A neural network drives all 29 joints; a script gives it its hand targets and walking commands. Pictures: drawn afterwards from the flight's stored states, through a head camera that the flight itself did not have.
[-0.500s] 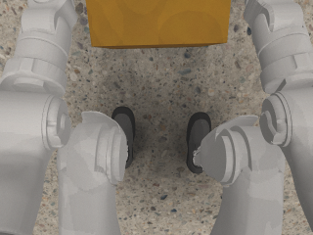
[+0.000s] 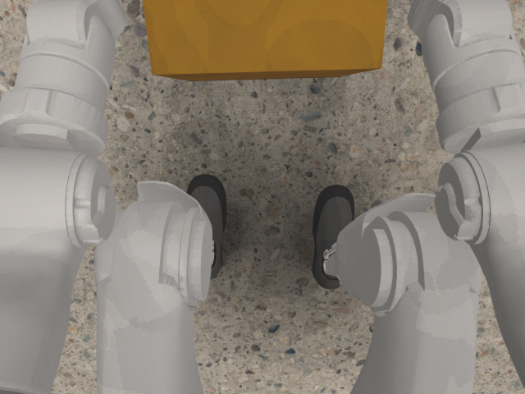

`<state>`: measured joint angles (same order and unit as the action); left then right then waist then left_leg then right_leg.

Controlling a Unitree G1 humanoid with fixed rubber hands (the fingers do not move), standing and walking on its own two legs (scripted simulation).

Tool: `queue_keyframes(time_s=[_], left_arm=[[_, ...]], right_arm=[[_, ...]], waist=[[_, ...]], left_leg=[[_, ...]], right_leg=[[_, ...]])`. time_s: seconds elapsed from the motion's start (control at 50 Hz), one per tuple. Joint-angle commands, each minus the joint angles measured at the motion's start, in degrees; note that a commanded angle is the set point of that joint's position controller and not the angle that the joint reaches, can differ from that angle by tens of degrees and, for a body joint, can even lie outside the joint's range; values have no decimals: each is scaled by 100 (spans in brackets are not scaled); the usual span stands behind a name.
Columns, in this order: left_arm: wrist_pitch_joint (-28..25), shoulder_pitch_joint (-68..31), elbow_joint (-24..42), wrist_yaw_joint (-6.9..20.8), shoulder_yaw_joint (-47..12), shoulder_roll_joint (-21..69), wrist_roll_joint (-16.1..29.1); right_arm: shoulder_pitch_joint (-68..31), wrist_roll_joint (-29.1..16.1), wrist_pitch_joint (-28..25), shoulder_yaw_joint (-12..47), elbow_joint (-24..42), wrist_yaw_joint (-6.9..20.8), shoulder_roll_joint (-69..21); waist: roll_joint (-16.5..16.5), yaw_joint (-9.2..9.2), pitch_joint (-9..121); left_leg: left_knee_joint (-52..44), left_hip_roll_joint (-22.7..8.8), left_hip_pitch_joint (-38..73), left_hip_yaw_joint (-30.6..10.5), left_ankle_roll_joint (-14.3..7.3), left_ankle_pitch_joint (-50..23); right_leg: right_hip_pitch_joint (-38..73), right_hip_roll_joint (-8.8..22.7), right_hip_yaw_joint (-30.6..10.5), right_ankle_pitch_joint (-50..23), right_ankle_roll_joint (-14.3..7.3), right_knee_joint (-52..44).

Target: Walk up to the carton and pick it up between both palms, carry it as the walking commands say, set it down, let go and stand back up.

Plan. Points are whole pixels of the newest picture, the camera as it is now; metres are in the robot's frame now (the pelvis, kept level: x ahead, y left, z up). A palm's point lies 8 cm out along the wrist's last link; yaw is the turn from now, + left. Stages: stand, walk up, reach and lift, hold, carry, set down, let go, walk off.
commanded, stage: reach and lift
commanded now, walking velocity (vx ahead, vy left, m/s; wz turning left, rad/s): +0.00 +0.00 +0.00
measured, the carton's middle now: out of the picture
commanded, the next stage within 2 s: none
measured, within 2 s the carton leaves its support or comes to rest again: leaves its support in 0.04 s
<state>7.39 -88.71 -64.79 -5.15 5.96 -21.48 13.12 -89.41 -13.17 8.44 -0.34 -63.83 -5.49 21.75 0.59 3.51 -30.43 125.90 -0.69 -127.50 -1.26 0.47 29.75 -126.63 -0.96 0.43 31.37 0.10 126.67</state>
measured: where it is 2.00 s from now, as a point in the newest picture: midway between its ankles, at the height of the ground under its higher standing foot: (268, 248)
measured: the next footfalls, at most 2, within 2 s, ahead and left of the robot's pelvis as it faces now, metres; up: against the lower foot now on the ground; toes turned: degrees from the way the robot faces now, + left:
none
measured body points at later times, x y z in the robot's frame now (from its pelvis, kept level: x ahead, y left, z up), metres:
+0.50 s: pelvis -0.01 +0.00 +0.02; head +0.35 +0.03 +0.28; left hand +0.56 +0.21 -0.12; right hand +0.58 -0.12 -0.12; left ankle +0.13 +0.13 -0.33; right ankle +0.13 -0.12 -0.33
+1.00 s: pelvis -0.02 +0.00 +0.05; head +0.32 +0.03 +0.33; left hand +0.55 +0.20 -0.05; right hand +0.58 -0.12 -0.05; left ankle +0.13 +0.13 -0.33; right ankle +0.13 -0.12 -0.33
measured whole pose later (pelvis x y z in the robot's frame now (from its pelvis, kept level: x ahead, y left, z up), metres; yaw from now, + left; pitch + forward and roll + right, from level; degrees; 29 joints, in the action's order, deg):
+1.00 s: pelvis -0.02 +0.00 +0.05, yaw +0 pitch +23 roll -1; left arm 17.3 -85.5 -51.1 -17.8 16.2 -11.7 2.1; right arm -89.4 -10.0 17.3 -2.8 -61.0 -12.5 20.5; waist 0.6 3.7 -29.9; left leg 118.6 0.1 -111.9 -1.6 0.5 29.4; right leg -110.4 -1.0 0.4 31.3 0.4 118.9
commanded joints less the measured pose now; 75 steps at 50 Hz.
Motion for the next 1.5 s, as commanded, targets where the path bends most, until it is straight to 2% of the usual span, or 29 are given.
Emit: queue_keyframes(time_s=[0.0,0.02,0.06,0.14,0.18,0.22,0.3,0.38,0.42,0.44,0.48,0.54,0.6,0.64,0.76,0.96,1.1,1.3,1.48], left_arm=[[-111,-4105,2734,1336,-1767,5072,782],[-96,-4209,2862,1296,-1786,5106,828],[-47,-4125,2668,1254,-1713,5192,742],[119,-3717,1823,1390,-1343,5533,322],[224,-3586,1640,1486,-1173,5675,138],[293,-3694,1943,1526,-1146,5732,77],[429,-3625,2037,1580,-1017,5907,-27],[468,-3778,2557,1603,-1142,6071,67],[508,-3608,2218,1626,-1060,6127,-13],[492,-3658,2586,1621,-1160,6199,75],[503,-3679,2688,1606,-1192,6284,105],[536,-3499,2548,1625,-1166,6316,-5],[629,-3219,2387,1676,-1018,6460,-284],[667,-3194,2493,1694,-977,6520,-411],[815,-3249,2818,1691,-1135,6791,-403],[989,-2965,2768,1792,-1011,7047,-633],[1089,-3196,3061,1797,-1142,7075,-582],[1319,-3171,3027,1801,-1183,7408,-575],[1408,-2947,3212,1794,-1275,7651,-562]], right_arm=[[-4035,-727,-102,1622,2471,1288,-5695],[-4120,-750,-94,1600,2574,1269,-5707],[-4092,-666,-60,1457,2329,1260,-5725],[-3776,-280,80,989,1434,1446,-5902],[-3603,-112,164,765,1249,1544,-6008],[-3693,-116,201,724,1594,1585,-6084],[-3819,-97,283,687,1862,1608,-6224],[-4105,-211,281,838,2474,1553,-6310],[-4231,-182,266,826,2371,1533,-6241],[-4315,-262,247,974,2797,1518,-6346],[-4451,-316,248,1062,2996,1479,-6420],[-4160,-201,324,1032,2752,1483,-6656],[-3866,-50,394,871,2419,1579,-6740],[-3862,-46,411,829,2445,1638,-6766],[-3999,-166,471,915,2807,1612,-6978],[-3437,139,615,586,2614,1633,-7353],[-3344,203,754,576,2708,1655,-7572],[-3303,304,954,508,2763,1789,-7702],[-3091,342,1037,591,2948,1878,-7880]], waist=[[198,377,10498],[141,375,10737],[99,343,10475],[9,275,8695],[-1,226,8286],[-42,234,8774],[-40,199,9241],[-61,188,10393],[-24,211,10126],[-1,260,10778],[10,267,11260],[111,272,11268],[33,340,10900],[-27,373,11017],[-46,313,12133],[1,150,12199],[-9,113,12868],[-104,-29,13309],[-112,-69,13689]], left_leg=[[-677,496,4572,580,-33,-2403],[-707,512,4746,597,-19,-2480],[-810,525,4677,627,-26,-2198],[-1111,510,3818,604,-58,-1055],[-1201,532,3669,598,-90,-745],[-1183,567,3966,601,-102,-977],[-1248,611,4155,598,-122,-1135],[-1242,657,4629,621,-83,-1579],[-1266,636,4380,631,-86,-1424],[-1242,668,4703,658,-76,-1779],[-1232,674,4850,693,-70,-2001],[-1262,652,4619,771,-82,-1938],[-1394,612,4525,747,-76,-1616],[-1450,610,4694,726,-70,-1580],[-1561,633,5250,726,-17,-1825],[-1994,685,5068,678,-19,-1515],[-2212,719,5375,681,-6,-1479],[-2613,741,5803,594,38,-1090],[-2935,803,6266,485,75,-1245]], right_leg=[[4270,-617,295,-2174,29,-677],[4312,-616,295,-2210,25,-724],[4074,-609,334,-1883,18,-830],[3058,-615,319,-745,-79,-1090],[2866,-629,312,-430,-119,-1208],[3047,-644,333,-609,-124,-1233],[3206,-655,387,-734,-107,-1287],[3835,-700,406,-1196,-90,-1290],[3791,-681,410,-1095,-79,-1307],[4208,-710,391,-1455,-75,-1302],[4470,-703,394,-1688,-31,-1314],[4555,-703,351,-1730,8,-1370],[4116,-733,363,-1324,-13,-1430],[4008,-750,368,-1222,-18,-1469],[4475,-760,391,-1464,12,-1621],[4571,-779,337,-1228,13,-2068],[4900,-797,310,-1215,-1,-2308],[5064,-803,314,-905,-44,-2677],[5379,-833,266,-1066,-55,-3002]])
